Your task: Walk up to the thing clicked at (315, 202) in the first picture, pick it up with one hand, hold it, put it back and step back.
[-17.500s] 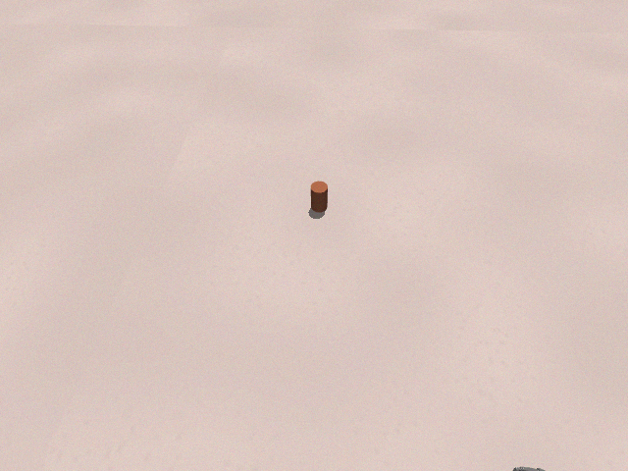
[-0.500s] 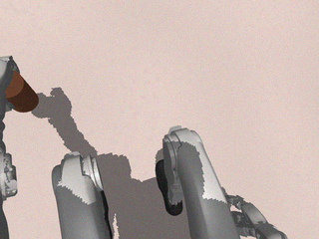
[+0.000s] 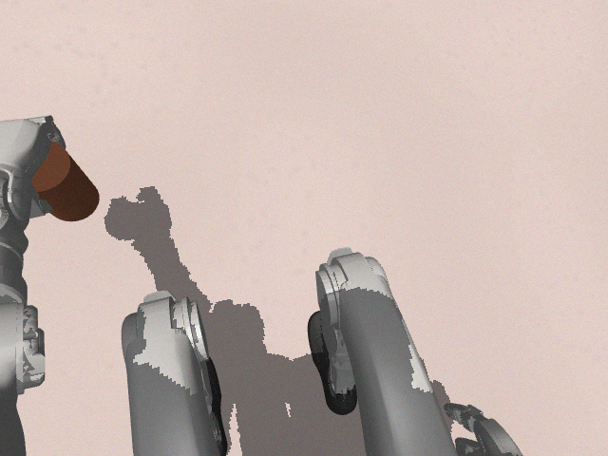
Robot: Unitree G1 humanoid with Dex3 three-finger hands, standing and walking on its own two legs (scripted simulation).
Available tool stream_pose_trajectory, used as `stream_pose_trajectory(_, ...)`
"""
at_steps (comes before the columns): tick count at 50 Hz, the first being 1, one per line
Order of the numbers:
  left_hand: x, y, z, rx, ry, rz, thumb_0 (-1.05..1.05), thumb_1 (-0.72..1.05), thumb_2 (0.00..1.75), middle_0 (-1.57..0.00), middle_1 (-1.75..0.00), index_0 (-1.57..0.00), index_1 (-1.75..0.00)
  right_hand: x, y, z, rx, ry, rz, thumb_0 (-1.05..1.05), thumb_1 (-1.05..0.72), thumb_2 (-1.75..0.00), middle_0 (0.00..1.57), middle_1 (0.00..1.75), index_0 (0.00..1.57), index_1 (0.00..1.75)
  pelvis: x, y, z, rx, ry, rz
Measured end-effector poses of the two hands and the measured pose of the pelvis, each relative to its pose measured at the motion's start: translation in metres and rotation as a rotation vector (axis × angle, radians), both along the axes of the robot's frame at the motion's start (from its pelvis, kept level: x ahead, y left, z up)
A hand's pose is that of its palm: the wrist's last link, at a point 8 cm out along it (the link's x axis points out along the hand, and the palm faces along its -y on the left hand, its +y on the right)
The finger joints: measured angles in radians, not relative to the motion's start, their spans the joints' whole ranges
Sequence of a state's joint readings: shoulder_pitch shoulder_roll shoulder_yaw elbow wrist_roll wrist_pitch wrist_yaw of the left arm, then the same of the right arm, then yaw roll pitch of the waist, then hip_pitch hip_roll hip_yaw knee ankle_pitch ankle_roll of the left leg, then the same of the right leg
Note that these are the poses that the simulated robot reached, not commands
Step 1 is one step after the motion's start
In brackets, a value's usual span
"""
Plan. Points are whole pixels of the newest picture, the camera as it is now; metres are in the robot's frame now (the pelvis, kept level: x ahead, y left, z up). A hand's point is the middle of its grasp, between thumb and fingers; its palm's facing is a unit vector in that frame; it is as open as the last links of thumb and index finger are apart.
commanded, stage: lift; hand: left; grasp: from above
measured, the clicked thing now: (57, 184) +0.50 +0.27 -0.18
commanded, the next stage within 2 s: hold in 1.40 s
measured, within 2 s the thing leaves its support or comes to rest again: neither
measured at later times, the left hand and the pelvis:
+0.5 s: hand out of the picture +0.42 +0.28 +0.03, palm faces -0.44 -0.08 -0.90, open 10.4 cm; pelvis +0.01 +0.00 +0.12, yaw +3 degrees
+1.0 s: hand out of the picture +0.37 +0.25 +0.21, palm faces -0.45 -0.10 -0.89, open 10.4 cm; pelvis +0.04 +0.00 +0.29, yaw +4 degrees
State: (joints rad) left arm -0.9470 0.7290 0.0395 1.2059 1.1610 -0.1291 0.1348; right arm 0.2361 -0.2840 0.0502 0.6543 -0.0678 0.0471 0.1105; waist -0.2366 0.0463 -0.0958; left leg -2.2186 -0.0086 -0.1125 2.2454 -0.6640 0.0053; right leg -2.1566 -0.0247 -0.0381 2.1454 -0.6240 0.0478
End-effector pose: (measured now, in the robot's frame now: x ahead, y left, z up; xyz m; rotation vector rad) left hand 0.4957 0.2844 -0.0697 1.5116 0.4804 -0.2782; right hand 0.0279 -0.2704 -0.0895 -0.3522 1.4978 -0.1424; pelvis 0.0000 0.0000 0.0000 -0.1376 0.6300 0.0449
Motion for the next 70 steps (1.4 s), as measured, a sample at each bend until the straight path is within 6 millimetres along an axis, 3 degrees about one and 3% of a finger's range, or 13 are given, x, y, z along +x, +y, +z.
stream_pose_trajectory(7,-0.016,0.003,0.032,-0.006,0.001,-0.009,0.03,-0.04,0.77,-0.7,-1.01,-0.47,-0.87,0.017,0.0,0.015,0.007,-0.046,-0.003,0.01,-0.94,-0.91,0.21,0.29,0.2,0.3,0.0,0.001,0.022,0.008,0.002,0.007)
stream_pose_trajectory(18,-0.045,0.004,0.104,-0.02,-0.032,-0.001,0.02,-0.04,0.76,-0.7,-1.01,-0.46,-0.87,0.066,0.001,0.059,0.012,-0.178,0.017,0.01,-0.94,-0.91,0.2,0.29,0.2,0.3,0.004,0.0,0.075,0.028,-0.028,0.016)
stream_pose_trajectory(30,-0.085,-0.011,0.199,-0.038,-0.037,0.017,0.02,-0.03,0.76,-0.69,-1.01,-0.45,-0.87,0.103,0.014,0.135,0.047,-0.301,-0.008,0.01,-0.93,-0.9,0.2,0.29,0.2,0.3,0.013,-0.001,0.158,0.061,-0.117,0.021)
stream_pose_trajectory(43,-0.113,-0.021,0.305,-0.028,-0.025,0.053,0.01,-0.03,0.75,-0.71,-0.99,-0.47,-0.87,0.108,0.018,0.228,0.051,-0.379,-0.057,0.01,-0.92,-0.9,0.21,0.3,0.2,0.3,0.031,-0.003,0.254,0.098,-0.267,0.02)
stream_pose_trajectory(54,-0.119,-0.036,0.352,-0.033,-0.012,0.045,0.01,-0.03,0.73,-0.72,-0.98,-0.48,-0.85,0.112,0.006,0.283,0.03,-0.401,-0.064,0.01,-0.92,-0.9,0.21,0.3,0.2,0.3,0.049,-0.006,0.307,0.117,-0.354,0.019)
stream_pose_trajectory(70,-0.11,-0.04,0.402,-0.032,-0.031,0.068,0.02,-0.03,0.72,-0.74,-0.96,-0.5,-0.82,0.135,0.006,0.326,0.053,-0.418,-0.071,0.01,-0.92,-0.9,0.2,0.3,0.2,0.3,0.071,-0.007,0.35,0.135,-0.438,0.015)
